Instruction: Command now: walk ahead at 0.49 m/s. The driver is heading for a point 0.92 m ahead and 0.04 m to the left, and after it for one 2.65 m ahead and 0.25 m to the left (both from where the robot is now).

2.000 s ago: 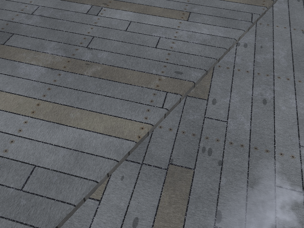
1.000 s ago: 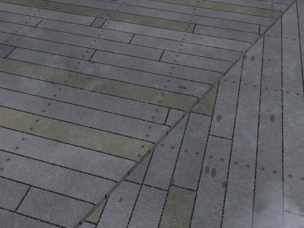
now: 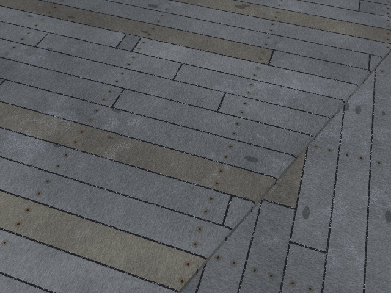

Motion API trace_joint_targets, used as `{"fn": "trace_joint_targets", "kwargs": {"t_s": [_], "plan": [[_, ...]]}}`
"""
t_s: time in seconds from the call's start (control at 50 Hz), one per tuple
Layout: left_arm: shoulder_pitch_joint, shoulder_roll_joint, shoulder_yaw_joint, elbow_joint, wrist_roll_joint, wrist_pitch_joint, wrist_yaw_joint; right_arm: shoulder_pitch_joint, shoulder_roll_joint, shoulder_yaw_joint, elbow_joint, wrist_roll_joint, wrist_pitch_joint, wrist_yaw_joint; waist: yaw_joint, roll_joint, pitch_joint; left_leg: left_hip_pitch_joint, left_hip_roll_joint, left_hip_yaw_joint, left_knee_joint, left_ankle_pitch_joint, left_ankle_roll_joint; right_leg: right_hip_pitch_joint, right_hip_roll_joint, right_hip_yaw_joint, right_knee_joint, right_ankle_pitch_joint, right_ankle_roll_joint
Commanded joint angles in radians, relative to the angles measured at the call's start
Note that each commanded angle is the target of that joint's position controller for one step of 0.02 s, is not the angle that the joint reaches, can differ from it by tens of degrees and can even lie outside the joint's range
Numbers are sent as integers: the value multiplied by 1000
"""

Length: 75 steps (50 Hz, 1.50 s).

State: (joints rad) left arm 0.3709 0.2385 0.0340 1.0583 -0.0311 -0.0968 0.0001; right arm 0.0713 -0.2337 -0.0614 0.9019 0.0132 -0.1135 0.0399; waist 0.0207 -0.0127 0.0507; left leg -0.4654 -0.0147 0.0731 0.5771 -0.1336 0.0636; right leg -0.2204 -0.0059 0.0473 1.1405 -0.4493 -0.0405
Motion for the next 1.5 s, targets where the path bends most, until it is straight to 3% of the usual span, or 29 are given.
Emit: {"fn": "trace_joint_targets", "kwargs": {"t_s": [0.02, 0.04, 0.1, 0.2, 0.28, 0.4, 0.44, 0.48, 0.5, 0.52, 0.54, 0.56, 0.58, 0.6, 0.64, 0.68, 0.72, 0.82, 0.94, 0.98, 1.02, 1.04, 1.06, 1.08, 1.1, 1.14, 1.18, 1.3, 1.5], "plan": [[-92, 119, 29, -106, -1, -40, 11, 113, -91, -14, 2, -14, -10, 0, -58, 20, -125, 415, 302, -447, -360, -37, 177, -447, -110, 35, 178, 141, -37], [-51, 97, 31, -102, 7, -23, 15, 95, -81, -9, 8, -26, -15, 2, -15, 61, -118, 329, 282, -388, -382, 14, 174, -373, -142, 47, 138, 174, -37], [-37, 58, 33, -103, 8, 11, 19, 134, -87, -7, 39, -19, -15, -4, 16, 69, -59, 229, 242, -275, -450, 57, 182, -353, -163, 30, 29, 197, -23], [-231, 64, 40, -170, 28, 14, 14, 235, -135, -16, 63, -17, -3, -37, -27, 48, -8, 297, 226, -194, -477, 137, 165, -508, -162, 6, -254, 451, 23], [-370, 43, 30, -206, 17, 9, -1, 305, -142, -15, 77, -5, 5, -45, -74, 63, 11, 350, 206, -136, -474, 133, 133, -471, -113, -42, -467, 572, 28], [-484, 56, 23, -265, 6, -5, -35, 364, -159, -29, 108, 4, 31, -52, -90, 84, 43, 535, 282, -139, -382, 216, 114, -476, -80, -50, -610, 454, -8], [-412, 90, 38, -255, 8, -9, -40, 337, -177, -37, 103, 4, 39, -55, -41, 112, -3, 560, 288, -132, -299, 424, 94, -349, -43, -76, -634, 385, -40], [-129, 169, 82, -171, 15, -10, -32, 301, -154, -28, 88, 4, 48, -56, 95, 101, -173, 465, 204, -61, 24, 631, 46, 52, -2, -107, -650, 416, -93], [60, 258, 104, -134, 28, -6, -21, 328, -111, -8, 64, -19, 46, -55, 132, -58, -341, 215, 128, -12, 376, 269, 5, 391, -226, 165, -626, 448, -161], [97, 287, 105, -111, 29, -2, -31, 454, 27, 28, 77, -5, 23, -41, 60, -314, -457, -150, -53, -89, 683, -429, -45, 663, -407, 632, -780, 256, -312], [66, 190, 79, -119, 24, -3, -31, 377, -85, 3, 86, 20, 0, -36, 94, -186, -392, -265, -2, -204, 821, -433, -23, 612, -368, 630, -828, 157, -270], [-23, 145, 66, -138, 21, -5, -28, 273, -127, -8, 52, 36, -14, -34, 82, -135, -251, -330, 48, -170, 849, -349, -5, 475, -339, 470, -837, 207, -225], [-108, 119, 53, -158, 26, -6, -30, 216, -123, -8, 38, 31, -16, -41, 49, -34, -182, -293, 103, -143, 820, -248, -4, 319, -306, 361, -865, 301, -204], [-155, 78, 39, -160, 38, -6, -35, 194, -112, -16, 34, 14, -8, -47, 18, -7, -123, -256, 129, -131, 800, -188, 0, 192, -266, 283, -899, 360, -191], [-145, 52, 28, -134, 50, -8, -41, 264, -62, -14, 44, 16, 19, -47, -29, -83, -106, -203, 153, -129, 855, -169, 3, 89, -250, 229, -951, 390, -210], [-132, 56, 21, -113, 42, -8, -40, 258, -46, -13, 29, 20, 41, -52, -57, -67, -61, -277, 168, -129, 891, -164, 4, 35, -232, 165, -969, 387, -203], [-112, 77, 19, -104, 38, -1, -29, 185, -39, -7, -8, 4, 52, -56, -55, -41, -33, -380, 191, -124, 864, -112, -20, 17, -227, 122, -977, 391, -199], [-12, 101, 16, -93, 45, 15, 5, 2, -20, 13, -81, -18, 37, -51, -3, -21, -14, -458, 190, -67, 581, 47, -62, 68, -207, 52, -1000, 552, -185], [125, 105, 16, -65, 27, 46, 7, -176, 18, 38, -148, 8, 14, -13, 50, -73, 19, -404, 104, 35, 291, -36, -23, 265, -252, 16, -989, 682, -171], [104, 111, 15, -67, 28, 52, 7, -145, -8, 28, -156, 10, 4, 0, -2, -130, -13, -263, 49, 72, 228, -111, 17, 281, -256, -15, -922, 917, -151], [64, 112, 11, -70, 27, 52, 14, 68, -73, -9, -101, 10, 2, 1, -130, -172, -145, 52, -27, 88, 139, -75, 66, 271, -216, -69, -697, 1272, -109], [23, 109, 6, -92, 29, 46, 19, 255, -158, -38, -55, 0, 6, -5, -212, -129, -260, 343, 73, -72, 115, -33, 119, 110, -179, -93, -454, 1155, -67], [103, 24, -10, -119, 21, 25, 18, 391, -263, -69, -22, -33, 14, -13, -184, 156, -426, 684, 323, -589, -66, -284, 267, -261, -1, -108, -40, 640, 3], [34, 48, 0, -120, 38, -9, 1, 407, -235, -54, -14, -34, 17, -23, -189, 248, -468, 737, 409, -927, -291, -301, 290, -420, 70, 77, 166, 7, -8], [-11, 90, 21, -140, 7, -26, -12, 297, -177, -34, -29, -24, 11, -25, -147, 214, -331, 634, 412, -807, -283, -356, 249, -548, 27, 137, 271, 15, -24], [-120, 83, 28, -176, -1, -18, -7, 166, -79, -6, -26, -15, 5, -16, -74, 61, -120, 302, 335, -496, -335, -290, 173, -522, -89, 35, 197, 143, -50], [-41, 47, 37, -151, 4, 23, 10, 109, -24, 9, -8, -28, -6, -4, 5, 112, -82, 141, 265, -330, -391, -190, 137, -384, -128, 35, 136, 199, -57], [-172, 57, 47, -173, 29, 36, 13, 231, -90, -4, 44, -22, -1, -35, -9, 60, -20, 237, 213, -154, -472, 6, 158, -523, -141, -14, -139, 428, 0], [-443, 42, 28, -254, 10, 13, -26, 355, -151, -26, 87, 3, 23, -58, -94, 88, 38, 479, 278, -97, -438, 68, 128, -504, -93, -53, -574, 483, 17]]}}
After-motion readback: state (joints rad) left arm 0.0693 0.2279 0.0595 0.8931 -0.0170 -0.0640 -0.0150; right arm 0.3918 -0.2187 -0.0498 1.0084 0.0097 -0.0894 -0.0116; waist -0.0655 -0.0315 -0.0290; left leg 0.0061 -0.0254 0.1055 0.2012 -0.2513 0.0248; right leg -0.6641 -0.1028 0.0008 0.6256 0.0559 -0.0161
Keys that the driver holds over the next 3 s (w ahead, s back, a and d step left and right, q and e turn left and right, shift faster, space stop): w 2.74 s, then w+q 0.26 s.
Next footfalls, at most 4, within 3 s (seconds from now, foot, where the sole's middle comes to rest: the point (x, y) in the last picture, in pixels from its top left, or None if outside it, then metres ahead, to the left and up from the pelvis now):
0.48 right None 0.45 -0.15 -0.76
1.02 left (186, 199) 0.76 0.07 -0.71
1.62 right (250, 137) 1.06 -0.18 -0.71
2.18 left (194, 82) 1.39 0.06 -0.71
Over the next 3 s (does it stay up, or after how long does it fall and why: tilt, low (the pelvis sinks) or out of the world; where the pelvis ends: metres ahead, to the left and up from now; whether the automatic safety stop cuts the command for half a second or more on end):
stays up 1.66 -0.11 0.07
